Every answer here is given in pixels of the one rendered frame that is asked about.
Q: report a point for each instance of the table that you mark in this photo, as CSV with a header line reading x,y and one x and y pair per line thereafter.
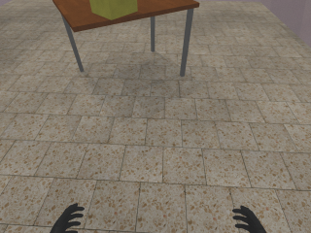
x,y
77,14

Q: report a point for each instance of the carton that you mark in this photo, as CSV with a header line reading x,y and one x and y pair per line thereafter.
x,y
112,9

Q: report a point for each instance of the robot left hand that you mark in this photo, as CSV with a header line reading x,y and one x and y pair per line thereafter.
x,y
62,223

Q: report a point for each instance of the robot right hand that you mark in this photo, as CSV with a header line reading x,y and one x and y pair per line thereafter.
x,y
250,218

